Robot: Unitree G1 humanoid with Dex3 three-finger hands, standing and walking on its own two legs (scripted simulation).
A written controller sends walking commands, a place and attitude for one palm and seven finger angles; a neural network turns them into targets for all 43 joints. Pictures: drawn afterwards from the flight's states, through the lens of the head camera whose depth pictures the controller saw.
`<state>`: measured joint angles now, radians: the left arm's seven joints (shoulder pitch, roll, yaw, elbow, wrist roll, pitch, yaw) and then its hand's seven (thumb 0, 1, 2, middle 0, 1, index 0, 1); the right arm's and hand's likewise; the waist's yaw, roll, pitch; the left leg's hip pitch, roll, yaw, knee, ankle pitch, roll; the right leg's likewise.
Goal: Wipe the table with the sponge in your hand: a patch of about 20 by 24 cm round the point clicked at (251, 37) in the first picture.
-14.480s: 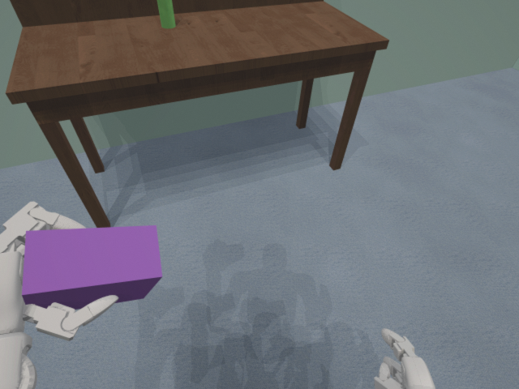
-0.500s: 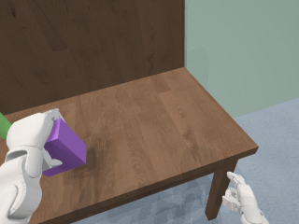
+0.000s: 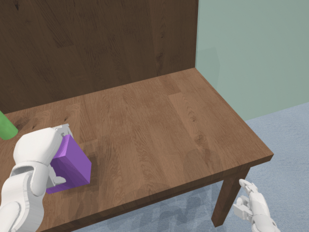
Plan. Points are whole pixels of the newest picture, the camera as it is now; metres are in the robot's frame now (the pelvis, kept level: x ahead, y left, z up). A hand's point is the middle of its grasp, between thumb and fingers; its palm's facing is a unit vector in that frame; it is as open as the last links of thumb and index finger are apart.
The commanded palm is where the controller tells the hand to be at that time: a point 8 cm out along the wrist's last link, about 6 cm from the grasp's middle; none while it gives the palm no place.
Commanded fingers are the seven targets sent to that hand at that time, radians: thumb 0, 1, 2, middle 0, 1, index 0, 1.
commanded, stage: move the sponge above the wiping area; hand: left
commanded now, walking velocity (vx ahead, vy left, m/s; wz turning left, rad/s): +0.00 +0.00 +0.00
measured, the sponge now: (63, 169) +0.22 +0.28 +0.08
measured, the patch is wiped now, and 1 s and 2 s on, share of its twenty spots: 0.00 0.00 0.00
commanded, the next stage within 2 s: none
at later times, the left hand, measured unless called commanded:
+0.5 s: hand (55, 156) +0.23 +0.29 +0.12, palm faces +0.04 -0.07 -1.00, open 10.5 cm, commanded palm +0.19 +0.29 +0.19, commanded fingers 0.00 0.10 1.30 -1.20 -1.60 -1.20 -1.60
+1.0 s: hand (48, 164) +0.21 +0.30 +0.11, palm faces +0.02 -0.06 -1.00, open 10.5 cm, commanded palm +0.18 +0.30 +0.18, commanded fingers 0.00 0.10 1.30 -1.20 -1.60 -1.20 -1.60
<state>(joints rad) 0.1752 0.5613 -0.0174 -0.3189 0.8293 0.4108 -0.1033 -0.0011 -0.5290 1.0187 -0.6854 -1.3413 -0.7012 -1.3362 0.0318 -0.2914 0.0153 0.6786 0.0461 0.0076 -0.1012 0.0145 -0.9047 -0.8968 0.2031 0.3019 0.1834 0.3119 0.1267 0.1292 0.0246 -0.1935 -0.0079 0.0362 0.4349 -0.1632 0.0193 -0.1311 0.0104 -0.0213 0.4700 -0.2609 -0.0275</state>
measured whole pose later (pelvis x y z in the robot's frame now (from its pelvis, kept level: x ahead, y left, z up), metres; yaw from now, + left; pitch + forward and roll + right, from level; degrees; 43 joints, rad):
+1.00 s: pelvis +0.01 +0.00 +0.00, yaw +1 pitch -5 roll +0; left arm 0.21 0.56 0.03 -0.21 0.87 0.30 -0.03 0.00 -0.53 1.02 -0.69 -1.33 -0.71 -1.33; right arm 0.05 -0.28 0.01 0.70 0.03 -0.02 -0.11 0.01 -0.90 -0.90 0.20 0.30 0.18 0.30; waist 0.14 0.11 0.03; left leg -0.18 0.00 0.02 0.43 -0.17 0.01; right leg -0.09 0.02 -0.03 0.42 -0.25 -0.03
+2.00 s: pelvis +0.00 +0.00 +0.00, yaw +0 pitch -5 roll +0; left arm 0.16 0.55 0.03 -0.18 0.87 0.34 0.00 0.00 -0.53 1.02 -0.69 -1.33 -0.71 -1.32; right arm 0.04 -0.27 0.02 0.71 0.04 -0.01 -0.10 0.01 -0.90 -0.90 0.20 0.30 0.14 0.28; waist 0.13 0.11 0.03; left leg -0.17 0.00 0.02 0.41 -0.15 0.02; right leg -0.09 0.02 -0.03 0.41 -0.23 -0.03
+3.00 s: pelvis +0.00 +0.00 +0.00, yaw +1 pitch -4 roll +0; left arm 0.17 0.56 0.08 -0.17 0.83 0.44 -0.02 0.00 -0.53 1.02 -0.69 -1.32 -0.71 -1.32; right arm 0.03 -0.28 0.02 0.71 0.05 0.01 -0.09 0.01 -0.90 -0.90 0.20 0.30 0.14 0.28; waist 0.12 0.12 0.01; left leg -0.18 -0.01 0.01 0.41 -0.15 0.02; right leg -0.10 0.02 -0.03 0.41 -0.23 -0.02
